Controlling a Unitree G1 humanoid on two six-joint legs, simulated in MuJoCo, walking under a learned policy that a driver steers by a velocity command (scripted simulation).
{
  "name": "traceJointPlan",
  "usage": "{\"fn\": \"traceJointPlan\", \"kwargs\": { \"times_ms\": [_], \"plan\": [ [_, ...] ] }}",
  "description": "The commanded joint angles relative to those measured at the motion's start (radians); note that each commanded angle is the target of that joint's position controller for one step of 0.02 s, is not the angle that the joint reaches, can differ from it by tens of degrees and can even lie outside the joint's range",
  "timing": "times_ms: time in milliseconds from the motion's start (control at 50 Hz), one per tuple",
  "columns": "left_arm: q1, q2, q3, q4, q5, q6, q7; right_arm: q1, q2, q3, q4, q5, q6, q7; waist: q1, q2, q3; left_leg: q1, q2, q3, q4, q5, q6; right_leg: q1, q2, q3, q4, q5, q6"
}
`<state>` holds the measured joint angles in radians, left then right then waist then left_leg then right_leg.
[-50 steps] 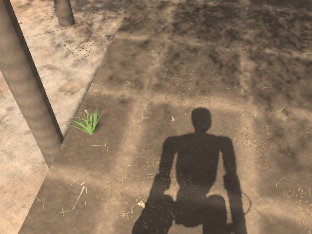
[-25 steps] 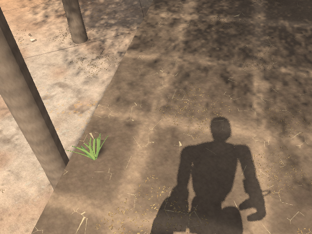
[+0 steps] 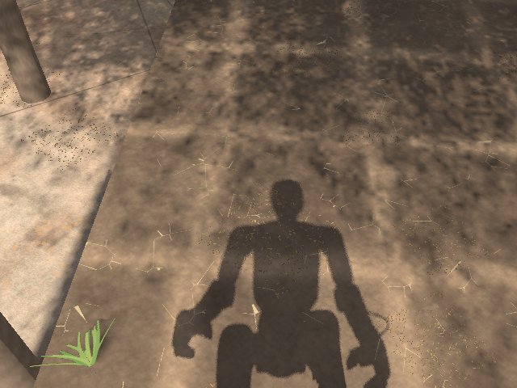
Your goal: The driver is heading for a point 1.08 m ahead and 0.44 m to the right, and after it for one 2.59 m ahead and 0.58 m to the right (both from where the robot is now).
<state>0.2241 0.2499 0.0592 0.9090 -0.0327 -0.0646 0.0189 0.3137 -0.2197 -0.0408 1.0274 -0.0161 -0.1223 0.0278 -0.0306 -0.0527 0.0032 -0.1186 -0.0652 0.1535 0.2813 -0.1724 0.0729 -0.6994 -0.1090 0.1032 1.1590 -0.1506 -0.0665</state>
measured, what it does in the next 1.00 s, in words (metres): walks ahead, turning right: right foot, then left foot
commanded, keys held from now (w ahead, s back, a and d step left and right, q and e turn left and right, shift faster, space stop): w+e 1.00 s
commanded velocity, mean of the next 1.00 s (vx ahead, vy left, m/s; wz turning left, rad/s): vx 0.50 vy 0.00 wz -0.55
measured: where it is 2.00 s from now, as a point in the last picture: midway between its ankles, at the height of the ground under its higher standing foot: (405, 249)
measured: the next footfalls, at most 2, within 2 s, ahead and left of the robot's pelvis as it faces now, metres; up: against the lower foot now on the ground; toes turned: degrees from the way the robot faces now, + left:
right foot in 0.30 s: +0.34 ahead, -0.16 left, +0.00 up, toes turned -13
left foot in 0.80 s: +0.67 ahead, -0.06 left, +0.00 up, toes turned -30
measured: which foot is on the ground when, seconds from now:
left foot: down 0.00-0.32, up 0.34-0.78, down 0.80-1.00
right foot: up 0.00-0.28, down 0.30-0.80, up 0.82-1.00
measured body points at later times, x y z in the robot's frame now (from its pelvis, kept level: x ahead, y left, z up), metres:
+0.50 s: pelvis +0.28 -0.09 +0.00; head +0.32 -0.10 +0.44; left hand +0.44 +0.15 -0.12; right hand +0.36 -0.38 -0.11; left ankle +0.33 +0.09 -0.65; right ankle +0.30 -0.15 -0.74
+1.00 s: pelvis +0.56 -0.12 +0.00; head +0.59 -0.12 +0.45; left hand +0.82 +0.04 -0.11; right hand +0.49 -0.40 -0.11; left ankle +0.63 -0.04 -0.74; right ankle +0.48 -0.24 -0.65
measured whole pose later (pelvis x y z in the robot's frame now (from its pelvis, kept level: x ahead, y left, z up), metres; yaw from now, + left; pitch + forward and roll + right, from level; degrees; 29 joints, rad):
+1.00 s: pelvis +0.56 -0.12 +0.00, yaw -34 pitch +2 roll +2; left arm 0.26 0.30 0.08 0.68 -0.03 -0.03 0.00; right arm 0.25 -0.25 -0.07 0.79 -0.01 -0.11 0.01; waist -0.03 -0.06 0.00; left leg -0.24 -0.03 0.09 0.39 -0.18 0.04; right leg -0.60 -0.06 0.07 1.20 -0.31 -0.02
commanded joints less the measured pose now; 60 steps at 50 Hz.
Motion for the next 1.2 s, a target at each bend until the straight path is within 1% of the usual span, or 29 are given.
{"fn": "traceJointPlan", "kwargs": {
  "times_ms": [20,100,200,260,280,300,320,340,360,380,400,420,460,520,620,720,760,780,800,820,840,860,880,900,920,960,1040,1140,1200],
  "plan": [
    [0.042,0.023,0.009,-0.043,0.008,0.001,-0.006,-0.057,-0.112,-0.015,-0.055,-0.005,-0.016,-0.021,0.049,0.096,0.062,-0.082,0.285,-0.117,-0.176,0.244,0.123,-0.034,-0.023,0.04,-0.111,0.148,0.012],
    [-0.112,0.002,-0.005,-0.1,0.014,-0.012,-0.034,0.0,-0.151,-0.018,-0.049,0.006,-0.004,-0.042,-0.007,0.072,0.077,0.024,0.299,-0.049,-0.173,0.261,0.099,-0.044,-0.009,-0.046,-0.354,0.269,0.013],
    [-0.249,-0.004,-0.013,-0.191,0.011,-0.011,-0.072,0.076,-0.177,-0.027,-0.033,0.022,0.034,-0.05,-0.047,0.072,0.111,0.23,0.357,-0.002,-0.075,0.369,0.081,-0.109,0.011,-0.13,-0.48,0.135,-0.013],
    [-0.166,0.046,0.012,-0.211,0.007,-0.007,-0.087,0.026,-0.216,-0.039,-0.064,0.023,0.055,-0.058,0.03,0.14,0.024,0.236,0.356,0.055,0.128,0.842,0.046,0.112,0.107,-0.229,-0.495,-0.016,-0.066],
    [-0.046,0.086,0.035,-0.19,0.004,-0.005,-0.088,0.002,-0.228,-0.042,-0.076,0.022,0.063,-0.061,0.1,0.154,-0.044,0.205,0.341,0.072,0.298,0.96,0.031,0.274,0.154,-0.248,-0.52,-0.028,-0.096],
    [0.124,0.158,0.073,-0.149,0.004,-0.003,-0.076,-0.015,-0.223,-0.039,-0.094,0.026,0.064,-0.062,0.188,0.126,-0.133,0.078,0.294,0.085,0.543,0.867,-0.005,0.541,0.178,-0.207,-0.601,0.035,-0.139],
    [0.23,0.268,0.101,-0.127,0.005,0.007,-0.05,0.015,-0.155,-0.017,-0.13,-0.003,0.047,-0.055,0.177,-0.083,-0.225,-0.223,0.208,0.081,0.891,0.233,-0.046,0.835,-0.046,0.14,-0.611,0.088,-0.21],
    [0.201,0.302,0.097,-0.163,0.02,-0.007,-0.056,0.083,-0.057,0.016,-0.177,0.013,0.001,-0.033,0.089,-0.227,-0.389,-0.575,-0.003,-0.132,1.191,-0.408,-0.079,1.113,-0.258,0.749,-0.81,-0.065,-0.424],
    [0.22,0.208,0.075,-0.155,0.028,-0.012,-0.058,-0.06,-0.166,-0.012,-0.204,0.048,-0.04,-0.018,0.155,-0.086,-0.347,-0.687,0.061,-0.272,1.214,-0.347,-0.044,1.099,-0.222,0.686,-0.87,-0.064,-0.352],
    [0.164,0.161,0.062,-0.16,0.025,-0.018,-0.054,-0.122,-0.171,-0.014,-0.232,0.066,-0.053,-0.015,0.131,-0.05,-0.213,-0.721,0.104,-0.256,1.149,-0.254,-0.02,0.97,-0.184,0.508,-0.861,0.017,-0.301],
    [0.077,0.131,0.051,-0.182,0.018,-0.021,-0.056,-0.126,-0.16,-0.015,-0.223,0.049,-0.051,-0.023,0.074,0.076,-0.136,-0.659,0.151,-0.249,1.059,-0.187,-0.024,0.8,-0.135,0.379,-0.868,0.126,-0.262],
    [0.016,0.101,0.041,-0.202,0.019,-0.021,-0.055,-0.11,-0.169,-0.026,-0.218,0.034,-0.038,-0.03,0.036,0.086,-0.1,-0.587,0.181,-0.244,0.975,-0.152,-0.035,0.677,-0.097,0.292,-0.882,0.199,-0.237],
    [-0.006,0.099,0.037,-0.217,0.023,-0.023,-0.048,-0.083,-0.156,-0.033,-0.231,0.019,-0.006,-0.028,-0.003,0.062,-0.076,-0.504,0.197,-0.238,0.893,-0.121,-0.064,0.555,-0.057,0.238,-0.92,0.264,-0.234],
    [0.041,0.148,0.049,-0.214,0.018,-0.026,-0.027,-0.155,-0.126,-0.03,-0.272,-0.002,0.015,-0.037,0.005,0.042,-0.039,-0.516,0.177,-0.206,0.729,-0.017,-0.115,0.476,-0.024,0.164,-0.941,0.341,-0.235],
    [0.114,0.16,0.053,-0.207,0.011,-0.012,-0.009,-0.346,-0.099,-0.017,-0.334,0.011,0.007,-0.032,0.08,-0.031,-0.01,-0.457,0.098,-0.192,0.34,0.245,-0.12,0.458,0.031,0.139,-0.913,0.169,-0.164],
    [0.151,0.156,0.053,-0.198,0.005,-0.002,-0.005,-0.392,-0.151,-0.033,-0.38,0.022,-0.015,-0.015,0.09,-0.06,-0.014,-0.399,0.07,-0.223,0.213,0.186,-0.088,0.557,-0.025,0.272,-0.804,0.095,-0.142],
    [0.125,0.157,0.054,-0.209,0.009,0.006,0.0,-0.322,-0.171,-0.046,-0.371,0.025,-0.026,-0.012,0.047,-0.089,-0.031,-0.303,0.062,-0.211,0.179,0.114,-0.059,0.574,-0.027,0.315,-0.74,0.124,-0.125],
    [0.105,0.134,0.046,-0.221,0.012,0.008,-0.001,-0.228,-0.191,-0.059,-0.349,0.018,-0.032,-0.016,-0.001,-0.086,-0.077,-0.164,0.067,-0.199,0.147,0.118,-0.033,0.553,0.017,0.296,-0.654,0.18,-0.099],
    [0.081,0.084,0.026,-0.245,0.023,0.003,-0.005,-0.079,-0.239,-0.075,-0.335,0.004,-0.035,-0.023,-0.073,-0.025,-0.2,0.083,0.196,-0.309,0.173,0.101,0.027,0.449,0.073,0.23,-0.419,0.129,-0.061],
    [0.211,0.021,0.007,-0.266,0.004,-0.006,-0.005,0.065,-0.325,-0.1,-0.311,-0.014,-0.023,-0.027,-0.048,0.254,-0.359,0.475,0.433,-0.717,0.133,-0.056,0.187,0.093,0.218,0.092,-0.064,-0.213,0.019],
    [0.247,0.083,0.008,-0.261,-0.009,-0.01,-0.004,0.072,-0.268,-0.088,-0.304,0.009,-0.016,-0.019,-0.039,0.358,-0.355,0.497,0.51,-0.971,0.041,-0.283,0.22,-0.089,0.171,0.095,0.125,-0.435,0.031],
    [0.171,0.166,0.03,-0.256,-0.008,-0.003,-0.005,0.018,-0.186,-0.067,-0.324,0.019,-0.01,-0.021,-0.057,0.226,-0.21,0.37,0.471,-0.835,0.021,-0.348,0.171,-0.143,0.118,0.1,0.197,-0.351,0.037],
    [0.098,0.171,0.033,-0.271,0.005,0.005,-0.005,-0.033,-0.159,-0.057,-0.333,0.016,0.001,-0.023,-0.047,0.136,-0.121,0.232,0.429,-0.681,0.014,-0.258,0.132,-0.121,0.079,0.056,0.195,-0.272,0.041],
    [0.055,0.158,0.035,-0.287,0.017,0.007,-0.008,-0.076,-0.141,-0.05,-0.327,0.012,0.007,-0.021,-0.023,0.11,-0.05,0.102,0.382,-0.575,-0.016,-0.146,0.119,-0.087,0.049,0.044,0.144,-0.218,0.041],
    [0.055,0.144,0.039,-0.291,0.015,0.012,-0.012,-0.1,-0.125,-0.043,-0.323,0.006,0.006,-0.02,0.005,0.134,-0.024,0.025,0.345,-0.49,-0.044,-0.078,0.105,-0.041,0.018,0.042,0.106,-0.183,0.038],
    [0.076,0.102,0.032,-0.293,0.004,0.025,-0.018,-0.104,-0.129,-0.048,-0.309,0.01,-0.001,-0.017,0.022,0.165,-0.011,-0.043,0.311,-0.373,-0.092,0.007,0.107,0.009,0.0,0.013,0.071,-0.15,0.041],
    [0.014,0.084,0.027,-0.321,0.011,0.034,-0.015,-0.073,-0.177,-0.065,-0.271,0.008,-0.009,-0.019,0.018,0.125,-0.001,-0.002,0.327,-0.243,-0.118,0.198,0.127,-0.065,-0.016,0.018,-0.039,-0.036,0.06],
    [-0.131,0.055,0.012,-0.348,0.011,0.019,-0.042,-0.032,-0.205,-0.067,-0.243,0.014,0.011,-0.028,-0.039,0.112,0.028,0.056,0.304,-0.098,-0.11,0.249,0.091,-0.036,-0.003,-0.045,-0.316,0.165,0.053],
    [-0.22,0.035,0.0,-0.377,0.007,0.011,-0.06,0.022,-0.225,-0.067,-0.217,0.027,0.025,-0.024,-0.069,0.105,0.067,0.097,0.324,-0.076,-0.108,0.233,0.093,-0.002,0.024,-0.094,-0.447,0.141,0.036]
  ]
}}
